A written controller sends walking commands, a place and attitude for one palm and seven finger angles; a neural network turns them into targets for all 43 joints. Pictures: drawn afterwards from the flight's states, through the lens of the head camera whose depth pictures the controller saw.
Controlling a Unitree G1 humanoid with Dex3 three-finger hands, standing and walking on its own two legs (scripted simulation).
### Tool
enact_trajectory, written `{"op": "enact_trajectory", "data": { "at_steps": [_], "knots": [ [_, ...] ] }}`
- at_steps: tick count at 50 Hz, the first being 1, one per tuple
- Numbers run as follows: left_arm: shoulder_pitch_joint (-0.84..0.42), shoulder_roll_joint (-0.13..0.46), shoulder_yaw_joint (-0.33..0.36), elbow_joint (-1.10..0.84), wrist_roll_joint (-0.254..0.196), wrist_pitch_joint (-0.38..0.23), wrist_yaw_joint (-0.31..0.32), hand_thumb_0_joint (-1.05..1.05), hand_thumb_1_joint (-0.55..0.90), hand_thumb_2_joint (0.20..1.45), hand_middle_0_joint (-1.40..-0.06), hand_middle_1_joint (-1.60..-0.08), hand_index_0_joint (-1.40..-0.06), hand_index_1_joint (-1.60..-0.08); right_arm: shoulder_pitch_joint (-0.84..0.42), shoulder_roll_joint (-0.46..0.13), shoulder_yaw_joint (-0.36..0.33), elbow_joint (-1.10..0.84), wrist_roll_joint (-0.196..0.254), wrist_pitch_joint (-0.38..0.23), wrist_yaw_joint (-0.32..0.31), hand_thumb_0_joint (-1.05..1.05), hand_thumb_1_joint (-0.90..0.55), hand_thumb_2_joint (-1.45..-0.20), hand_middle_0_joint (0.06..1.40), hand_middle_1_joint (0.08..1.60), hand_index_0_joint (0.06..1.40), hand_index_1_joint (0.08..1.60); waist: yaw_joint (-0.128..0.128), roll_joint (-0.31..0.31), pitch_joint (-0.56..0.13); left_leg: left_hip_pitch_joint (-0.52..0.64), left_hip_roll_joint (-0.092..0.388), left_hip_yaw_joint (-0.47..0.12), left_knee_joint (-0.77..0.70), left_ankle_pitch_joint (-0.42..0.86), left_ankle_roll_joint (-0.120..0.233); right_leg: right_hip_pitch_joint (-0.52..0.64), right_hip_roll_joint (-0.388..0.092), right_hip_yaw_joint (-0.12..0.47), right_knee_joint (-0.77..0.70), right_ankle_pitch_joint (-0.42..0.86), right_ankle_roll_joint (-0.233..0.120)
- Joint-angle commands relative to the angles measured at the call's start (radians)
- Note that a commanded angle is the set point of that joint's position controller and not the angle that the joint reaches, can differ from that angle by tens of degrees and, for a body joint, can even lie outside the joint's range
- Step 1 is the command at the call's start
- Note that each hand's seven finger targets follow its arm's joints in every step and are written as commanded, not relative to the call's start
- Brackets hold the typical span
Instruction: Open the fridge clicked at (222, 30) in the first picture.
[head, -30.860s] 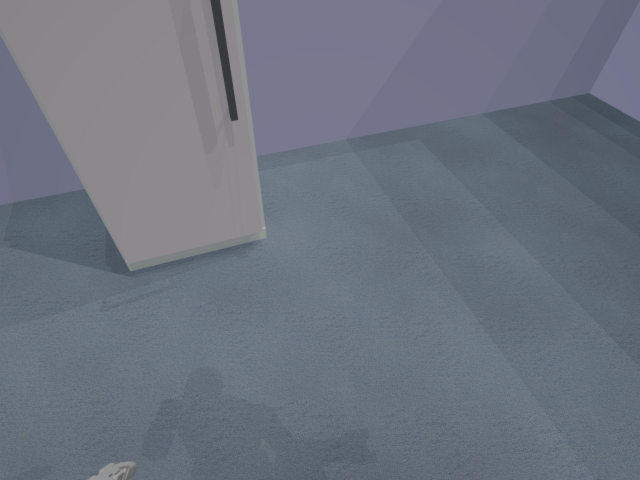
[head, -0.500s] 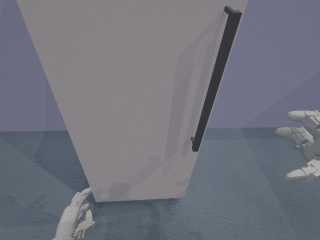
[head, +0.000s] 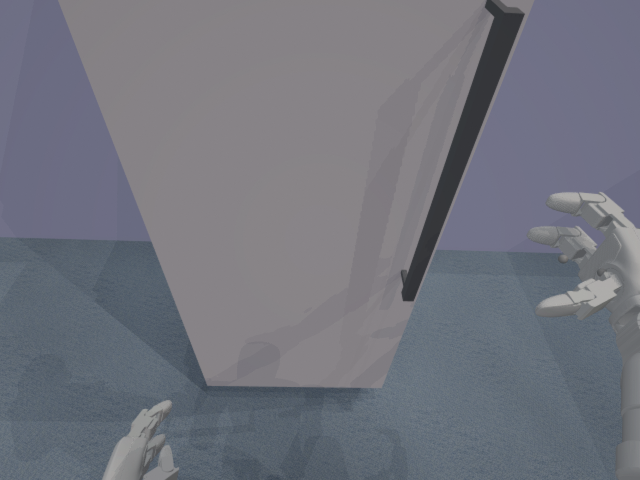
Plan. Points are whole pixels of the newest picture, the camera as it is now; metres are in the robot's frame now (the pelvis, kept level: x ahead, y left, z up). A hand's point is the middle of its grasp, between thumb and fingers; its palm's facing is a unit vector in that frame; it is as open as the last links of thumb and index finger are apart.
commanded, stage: move the hooked fingers beside the handle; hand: right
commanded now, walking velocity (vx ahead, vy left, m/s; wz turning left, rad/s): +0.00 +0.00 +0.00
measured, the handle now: (439, 188) +0.50 -0.14 +0.12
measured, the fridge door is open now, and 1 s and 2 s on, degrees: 0 0 0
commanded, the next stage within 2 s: feel for the door with the fingertips in 1.84 s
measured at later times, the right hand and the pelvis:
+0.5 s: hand (533, 226) +0.39 -0.23 +0.16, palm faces -0.03 +1.00 -0.01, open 14.0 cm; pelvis +0.01 +0.00 +0.00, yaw +0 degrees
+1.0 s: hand (499, 202) +0.44 -0.20 +0.16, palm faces -0.06 +1.00 -0.01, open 14.0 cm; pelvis +0.01 +0.00 +0.00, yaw +0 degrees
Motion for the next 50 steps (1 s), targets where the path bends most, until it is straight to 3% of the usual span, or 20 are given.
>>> {"op": "enact_trajectory", "data": {
  "at_steps": [1,12,14,17,21,23,27,28,29,32,33,35,38,39,41,42,44,47,48,50],
  "knots": [
    [-0.105,0.120,0.055,-0.154,-0.004,-0.064,0.012,0.000,0.900,0.900,-0.200,-0.300,-0.200,-0.300,-0.414,-0.246,-0.042,-0.242,0.025,-0.091,-0.012,0.000,0.500,-0.300,0.300,1.200,0.300,1.200,-0.006,-0.065,-0.223,-0.007,-0.015,-0.019,-0.062,0.250,0.030,0.140,0.007,0.065,-0.060,0.192,-0.026],
    [-0.074,0.133,0.062,-0.129,-0.005,-0.035,0.018,0.000,0.900,0.900,-0.200,-0.300,-0.200,-0.300,-0.485,-0.259,-0.030,-0.132,0.010,-0.071,-0.032,0.000,0.500,-0.300,0.300,1.200,0.300,1.200,0.012,0.020,-0.228,-0.010,-0.012,-0.026,-0.065,0.277,0.026,0.118,0.005,0.058,-0.044,0.205,-0.033],
    [-0.074,0.130,0.060,-0.130,-0.003,-0.031,0.019,0.000,0.900,0.900,-0.200,-0.300,-0.200,-0.300,-0.539,-0.272,-0.035,-0.132,0.006,-0.086,-0.038,0.000,0.500,-0.300,0.300,1.200,0.300,1.200,0.014,-0.027,-0.244,-0.009,-0.011,-0.032,-0.063,0.279,0.028,0.124,0.011,0.057,-0.042,0.200,-0.032],
    [-0.056,0.136,0.063,-0.123,0.000,-0.023,0.017,0.000,0.900,0.900,-0.200,-0.300,-0.200,-0.300,-0.537,-0.296,-0.052,-0.072,0.002,-0.101,-0.039,0.000,0.500,-0.300,0.300,1.200,0.300,1.200,0.015,0.016,-0.261,0.003,-0.011,-0.034,-0.057,0.298,0.028,0.111,0.006,0.055,-0.030,0.216,-0.034],
    [-0.040,0.135,0.065,-0.119,-0.002,-0.013,0.013,0.000,0.900,0.900,-0.200,-0.300,-0.200,-0.300,-0.591,-0.276,-0.022,-0.024,-0.009,-0.109,-0.029,0.000,0.500,-0.300,0.300,1.200,0.300,1.200,0.023,-0.039,-0.273,-0.011,-0.010,-0.030,-0.043,0.318,0.031,0.113,0.011,0.057,-0.027,0.234,-0.029],
    [-0.030,0.140,0.068,-0.122,0.000,-0.006,0.008,0.000,0.900,0.900,-0.200,-0.300,-0.200,-0.300,-0.572,-0.295,-0.042,0.010,-0.009,-0.107,-0.028,0.000,0.500,-0.300,0.300,1.200,0.300,1.200,0.018,-0.009,-0.288,0.002,-0.011,-0.034,-0.039,0.343,0.030,0.100,0.010,0.052,-0.018,0.248,-0.033],
    [-0.020,0.142,0.069,-0.118,-0.002,0.006,0.005,0.000,0.900,0.900,-0.200,-0.300,-0.200,-0.300,-0.631,-0.251,0.010,0.045,-0.008,-0.116,-0.027,0.000,0.500,-0.300,0.300,1.200,0.300,1.200,0.038,0.010,-0.254,-0.030,-0.012,-0.031,-0.042,0.304,0.030,0.078,0.008,0.052,-0.016,0.212,-0.034],
    [-0.012,0.146,0.072,-0.115,-0.002,0.009,0.004,0.000,0.900,0.900,-0.200,-0.300,-0.200,-0.300,-0.646,-0.291,-0.025,0.047,-0.011,-0.123,-0.033,0.000,0.500,-0.300,0.300,1.200,0.300,1.200,0.035,0.015,-0.262,-0.028,-0.015,-0.032,-0.041,0.306,0.029,0.077,0.009,0.055,-0.017,0.213,-0.035],
    [-0.011,0.144,0.071,-0.120,-0.001,0.011,0.002,0.000,0.900,0.900,-0.200,-0.300,-0.200,-0.300,-0.647,-0.275,-0.011,0.048,-0.013,-0.127,-0.035,0.000,0.500,-0.300,0.300,1.200,0.300,1.200,0.033,0.005,-0.279,-0.026,-0.015,-0.032,-0.037,0.302,0.030,0.079,0.011,0.056,-0.017,0.212,-0.034],
    [0.012,0.151,0.077,-0.108,0.003,0.021,0.002,0.000,0.900,0.900,-0.200,-0.300,-0.200,-0.300,-0.681,-0.322,-0.042,0.072,-0.020,-0.147,-0.047,0.000,0.500,-0.300,0.300,1.200,0.300,1.200,0.039,0.025,-0.300,-0.017,-0.017,-0.035,-0.032,0.322,0.029,0.076,0.007,0.053,-0.007,0.233,-0.037],
    [0.012,0.148,0.074,-0.110,0.002,0.024,0.000,0.000,0.900,0.900,-0.200,-0.300,-0.200,-0.300,-0.700,-0.330,-0.046,0.066,-0.025,-0.156,-0.049,0.000,0.500,-0.300,0.300,1.200,0.300,1.200,0.036,-0.004,-0.307,-0.012,-0.017,-0.038,-0.030,0.325,0.030,0.077,0.011,0.054,-0.010,0.234,-0.035],
    [0.013,0.142,0.075,-0.109,0.002,0.026,-0.003,0.000,0.900,0.900,-0.200,-0.300,-0.200,-0.300,-0.729,-0.289,-0.008,0.064,-0.028,-0.169,-0.051,0.000,0.500,-0.300,0.300,1.200,0.300,1.200,0.045,-0.041,-0.314,-0.024,-0.018,-0.037,-0.028,0.324,0.031,0.097,0.011,0.053,-0.008,0.238,-0.033],
    [0.034,0.148,0.078,-0.104,0.004,0.033,-0.006,0.000,0.900,0.900,-0.200,-0.300,-0.200,-0.300,-0.735,-0.310,-0.024,0.088,-0.033,-0.181,-0.055,0.000,0.500,-0.300,0.300,1.200,0.300,1.200,0.043,-0.023,-0.329,-0.017,-0.023,-0.034,-0.022,0.344,0.033,0.099,0.007,0.055,-0.006,0.267,-0.035],
    [0.031,0.146,0.079,-0.103,0.002,0.034,-0.007,0.000,0.900,0.900,-0.200,-0.300,-0.200,-0.300,-0.736,-0.281,0.000,0.105,-0.034,-0.178,-0.053,0.000,0.500,-0.300,0.300,1.200,0.300,1.200,0.045,-0.045,-0.320,-0.028,-0.023,-0.033,-0.023,0.335,0.033,0.098,0.008,0.054,-0.005,0.261,-0.032],
    [0.042,0.150,0.079,-0.094,0.003,0.038,-0.007,0.000,0.900,0.900,-0.200,-0.300,-0.200,-0.300,-0.753,-0.269,0.009,0.156,-0.035,-0.172,-0.058,0.000,0.500,-0.300,0.300,1.200,0.300,1.200,0.052,-0.031,-0.291,-0.057,-0.024,-0.028,-0.025,0.300,0.033,0.082,0.005,0.061,-0.010,0.232,-0.030],
    [0.049,0.153,0.079,-0.089,0.002,0.044,-0.008,0.000,0.900,0.900,-0.200,-0.300,-0.200,-0.300,-0.764,-0.250,0.032,0.190,-0.035,-0.169,-0.058,0.000,0.500,-0.300,0.300,1.200,0.300,1.200,0.066,0.012,-0.263,-0.065,-0.025,-0.026,-0.030,0.291,0.032,0.060,0.003,0.057,-0.007,0.218,-0.035],
    [0.055,0.153,0.080,-0.085,0.003,0.048,-0.011,0.000,0.900,0.900,-0.200,-0.300,-0.200,-0.300,-0.812,-0.257,0.030,0.205,-0.046,-0.170,-0.068,0.000,0.500,-0.300,0.300,1.200,0.300,1.200,0.067,-0.030,-0.267,-0.083,-0.025,-0.030,-0.028,0.274,0.033,0.061,0.007,0.060,-0.009,0.202,-0.032],
    [0.070,0.154,0.083,-0.084,0.007,0.054,-0.016,0.000,0.900,0.900,-0.200,-0.300,-0.200,-0.300,-0.839,-0.227,0.057,0.222,-0.051,-0.184,-0.084,0.000,0.500,-0.300,0.300,1.200,0.300,1.200,0.074,-0.004,-0.298,-0.085,-0.027,-0.026,-0.018,0.277,0.033,0.065,0.004,0.061,0.000,0.216,-0.033],
    [0.079,0.158,0.083,-0.077,0.009,0.057,-0.016,0.000,0.900,0.900,-0.200,-0.300,-0.200,-0.300,-0.861,-0.273,0.018,0.245,-0.058,-0.190,-0.092,0.000,0.500,-0.300,0.300,1.200,0.300,1.200,0.071,0.007,-0.307,-0.084,-0.029,-0.029,-0.017,0.271,0.032,0.058,0.004,0.064,0.001,0.206,-0.032],
    [0.084,0.157,0.083,-0.070,0.010,0.061,-0.018,0.000,0.900,0.900,-0.200,-0.300,-0.200,-0.300,-0.910,-0.276,0.018,0.268,-0.061,-0.209,-0.104,0.000,0.500,-0.300,0.300,1.200,0.300,1.200,0.081,0.006,-0.303,-0.092,-0.028,-0.031,-0.017,0.256,0.031,0.047,0.006,0.065,0.002,0.184,-0.032]
  ]
}}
